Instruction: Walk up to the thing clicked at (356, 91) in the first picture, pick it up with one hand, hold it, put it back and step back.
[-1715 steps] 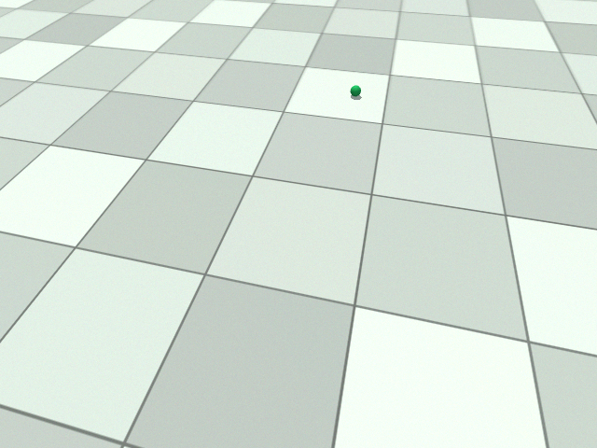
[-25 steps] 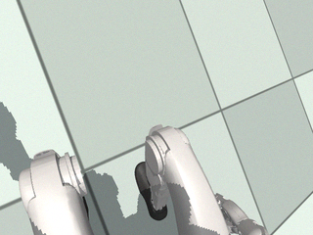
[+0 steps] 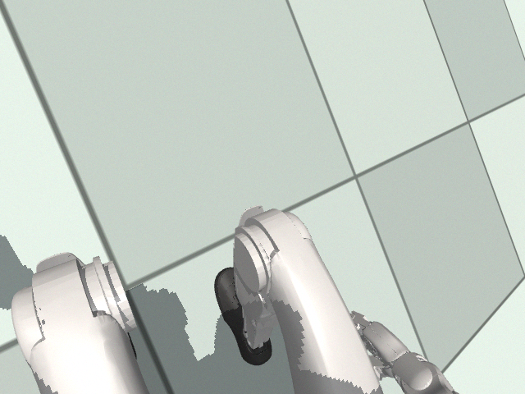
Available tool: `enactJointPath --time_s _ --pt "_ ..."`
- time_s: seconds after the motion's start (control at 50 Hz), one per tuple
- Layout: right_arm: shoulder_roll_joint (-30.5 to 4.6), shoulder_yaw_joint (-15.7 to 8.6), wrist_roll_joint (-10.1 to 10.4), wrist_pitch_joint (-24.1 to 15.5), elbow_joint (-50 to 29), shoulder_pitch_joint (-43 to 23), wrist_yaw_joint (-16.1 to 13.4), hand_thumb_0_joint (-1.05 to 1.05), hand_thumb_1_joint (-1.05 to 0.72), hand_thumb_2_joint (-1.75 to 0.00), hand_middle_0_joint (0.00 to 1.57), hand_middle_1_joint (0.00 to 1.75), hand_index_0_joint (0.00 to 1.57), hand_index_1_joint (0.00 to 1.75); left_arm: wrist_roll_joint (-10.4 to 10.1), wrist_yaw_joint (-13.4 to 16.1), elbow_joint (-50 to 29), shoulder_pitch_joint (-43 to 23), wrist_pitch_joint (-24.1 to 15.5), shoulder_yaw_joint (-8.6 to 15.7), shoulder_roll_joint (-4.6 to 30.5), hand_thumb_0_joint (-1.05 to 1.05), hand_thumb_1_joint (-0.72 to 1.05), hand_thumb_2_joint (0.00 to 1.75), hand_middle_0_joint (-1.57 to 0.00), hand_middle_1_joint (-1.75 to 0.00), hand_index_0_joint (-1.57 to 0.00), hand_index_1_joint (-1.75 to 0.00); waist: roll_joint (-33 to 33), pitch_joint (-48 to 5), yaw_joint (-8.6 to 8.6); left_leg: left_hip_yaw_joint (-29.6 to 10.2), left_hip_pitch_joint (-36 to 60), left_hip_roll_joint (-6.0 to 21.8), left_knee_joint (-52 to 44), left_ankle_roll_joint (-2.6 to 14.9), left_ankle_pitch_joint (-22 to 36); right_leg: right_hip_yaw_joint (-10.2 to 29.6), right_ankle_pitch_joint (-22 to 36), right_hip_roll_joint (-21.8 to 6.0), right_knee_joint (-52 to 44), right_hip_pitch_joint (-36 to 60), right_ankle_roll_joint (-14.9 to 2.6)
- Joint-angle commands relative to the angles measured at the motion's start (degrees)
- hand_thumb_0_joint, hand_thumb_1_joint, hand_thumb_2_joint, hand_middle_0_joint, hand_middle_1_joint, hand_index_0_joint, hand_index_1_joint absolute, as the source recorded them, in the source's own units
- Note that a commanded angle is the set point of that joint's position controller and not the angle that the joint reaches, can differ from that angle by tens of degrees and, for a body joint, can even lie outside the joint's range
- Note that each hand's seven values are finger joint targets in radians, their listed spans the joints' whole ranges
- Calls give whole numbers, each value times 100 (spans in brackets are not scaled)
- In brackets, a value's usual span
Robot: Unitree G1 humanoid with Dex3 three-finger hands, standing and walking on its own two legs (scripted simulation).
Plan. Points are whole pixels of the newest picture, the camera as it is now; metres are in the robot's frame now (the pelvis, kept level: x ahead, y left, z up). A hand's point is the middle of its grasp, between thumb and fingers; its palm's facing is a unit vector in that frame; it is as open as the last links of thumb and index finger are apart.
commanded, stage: rest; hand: left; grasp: from above
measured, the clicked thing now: out of the picture +0.42 +0.41 -0.26
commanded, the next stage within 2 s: open in 0.40 s
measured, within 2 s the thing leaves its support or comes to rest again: rests again in 0.56 s
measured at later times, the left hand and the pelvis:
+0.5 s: hand out of the picture +0.41 +0.39 -0.24, palm faces -0.43 -0.18 -0.88, open 7.1 cm; pelvis +0.00 +0.00 +0.00, yaw -1 degrees
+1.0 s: hand out of the picture +0.41 +0.39 -0.24, palm faces -0.44 -0.18 -0.88, open 12.0 cm; pelvis +0.00 +0.00 +0.00, yaw -1 degrees
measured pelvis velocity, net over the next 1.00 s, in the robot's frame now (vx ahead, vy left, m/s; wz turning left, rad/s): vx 0.00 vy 0.00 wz -0.02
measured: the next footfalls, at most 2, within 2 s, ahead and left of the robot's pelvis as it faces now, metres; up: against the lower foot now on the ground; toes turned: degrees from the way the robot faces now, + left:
none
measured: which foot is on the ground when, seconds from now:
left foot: down 0.00-1.00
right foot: down 0.00-1.00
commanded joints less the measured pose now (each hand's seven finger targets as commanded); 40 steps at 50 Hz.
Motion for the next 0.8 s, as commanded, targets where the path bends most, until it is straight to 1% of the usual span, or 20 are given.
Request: enactJointPath --time_s 0.0,0.06,0.12,0.16,0.18,0.2,0.36,0.38,0.4,0.48,0.5,0.52,0.58,0.6,0.62,0.64,0.66,0.7,0.72,0.78 --pt "-1787 -496 -11 -55 4 1042 -92 0 -90 -90 20 30 20 30 -102 294 -665 -1441 -51 63 1654 0 66 52 -94 -68 -100 -61 3029 -3720 -84 529 3034 145 -1452 81 1334 -435 1638 150 -1167 1736 -387" --pt "-1814 -489 -11 -107 -24 997 -79 0 -90 -90 20 30 20 30 -30 292 -589 -1459 -35 -70 1582 0 65 53 -94 -67 -99 -61 3150 -3595 -168 499 3153 156 -1437 62 1347 -445 1623 144 -1126 1590 -398" --pt "-1848 -472 -26 -124 -6 1022 -76 0 -90 -90 20 30 20 30 -68 385 -684 -1558 -33 41 1701 0 66 52 -94 -67 -100 -61 3233 -3630 -126 483 3147 152 -1490 38 1338 -476 1641 134 -1106 1629 -396" --pt "-1837 -440 -36 -158 3 972 -49 0 -90 -90 20 30 20 30 2 359 -560 -1485 13 -123 1595 0 65 54 -95 -66 -100 -61 3361 -3567 -150 460 3311 174 -1494 16 1432 -479 1660 144 -1039 1482 -415" --pt "-1857 -443 -41 -167 -31 975 -45 0 -90 -90 20 30 20 30 0 353 -586 -1551 16 -127 1594 0 66 54 -95 -67 -100 -61 3341 -3581 -204 442 3294 176 -1474 22 1448 -492 1691 144 -1052 1499 -403" --pt "-1865 -419 -39 -159 -58 960 -45 0 -90 -90 20 30 20 30 9 375 -683 -1533 17 -62 1702 0 66 53 -95 -66 -101 -61 3414 -3690 -144 450 3343 180 -1489 12 1528 -485 1754 152 -1060 1629 -404" --pt "-1904 -339 -72 -235 -52 1021 -5 0 -90 -90 20 30 20 30 -83 400 -420 -1456 107 -151 1611 0 64 53 -93 -66 -98 -60 3275 -3486 -264 444 3221 180 -1445 32 1525 -507 1809 154 -1073 1690 -378" --pt "-1882 -315 -66 -225 -72 959 -8 0 -90 -90 20 30 20 30 -111 411 -441 -1461 98 -146 1681 0 63 51 -94 -64 -99 -59 3278 -3496 -189 478 3114 191 -1396 62 1477 -465 1802 182 -1140 1741 -373" --pt "-1922 -310 -62 -227 -86 967 -17 0 -90 -90 20 30 20 30 -149 428 -519 -1511 73 -67 1761 0 63 52 -93 -65 -98 -59 3142 -3600 -221 454 3103 192 -1378 70 1475 -497 1806 179 -1157 1819 -357" --pt "-1947 -257 -73 -261 -131 935 -23 0 -90 -90 20 30 20 30 -149 419 -364 -1503 37 -115 1798 0 63 52 -94 -64 -98 -59 3134 -3380 -261 421 2970 187 -1447 50 1245 -523 1616 165 -1128 1724 -381" --pt "-1986 -265 -70 -271 -195 860 -29 0 -89 -90 20 30 20 30 -138 413 -358 -1469 29 -67 1869 0 55 49 -86 -64 -90 -59 3141 -3433 -256 383 3075 199 -1470 36 1214 -541 1566 162 -1100 1667 -389" --pt "-1961 -262 -61 -277 -168 902 -26 0 -89 -90 20 30 20 30 -106 393 -470 -1566 24 -162 1819 0 47 47 -78 -65 -82 -59 3251 -3398 -255 397 3105 201 -1454 34 1201 -530 1555 162 -1090 1636 -394" --pt "-1964 -252 -88 -287 -156 897 -20 0 -89 -90 20 30 20 30 -108 425 -531 -1508 31 -72 1891 0 23 42 -55 -64 -61 -58 3285 -3562 -206 422 3212 211 -1414 33 1356 -514 1691 187 -1132 1790 -381" --pt "-1966 -237 -68 -308 -160 890 -13 0 -89 -90 20 30 20 30 -113 420 -453 -1489 41 -131 1866 0 15 47 -51 -66 -56 -61 3186 -3447 -270 443 3085 207 -1353 53 1324 -500 1685 180 -1138 1767 -370" --pt "-1988 -226 -83 -300 -170 910 -13 0 -89 -89 20 30 20 30 -192 456 -598 -1526 7 -1 1928 0 7 48 -49 -68 -54 -63 3160 -3545 -233 447 3051 195 -1387 51 1354 -529 1727 176 -1182 1886 -354" --pt "-1972 -222 -83 -304 -137 900 -9 0 -89 -90 20 30 20 30 -132 448 -422 -1355 32 -74 1866 0 1 53 -47 -69 -51 -65 3222 -3475 -220 441 3111 201 -1415 38 1380 -517 1732 177 -1144 1838 -372" --pt "-1962 -229 -88 -303 -122 901 -3 0 -89 -90 20 30 20 30 -178 447 -452 -1362 35 -61 1860 0 -2 54 -45 -71 -49 -66 3239 -3467 -192 454 3091 213 -1379 45 1444 -512 1777 194 -1161 1859 -364" --pt "-1977 -216 -113 -317 -162 927 13 0 -89 -90 20 30 20 30 -133 413 -396 -1322 71 -100 1836 0 -7 59 -41 -74 -45 -70 3241 -3448 -268 429 3133 211 -1394 44 1524 -529 1834 199 -1149 1874 -364" --pt "-1974 -220 -92 -314 -122 968 20 0 -89 -90 20 30 20 30 -149 393 -470 -1422 83 -175 1800 0 -9 60 -39 -74 -43 -71 3222 -3439 -252 447 3084 200 -1374 56 1525 -519 1851 189 -1158 1833 -361" --pt "-2000 -210 -95 -304 -156 921 20 0 -89 -90 20 30 20 30 -275 360 -533 -1338 79 -94 1843 0 -14 66 -36 -78 -39 -75 3200 -3538 -213 419 3145 220 -1376 57 1584 -534 1887 188 -1198 1958 -340"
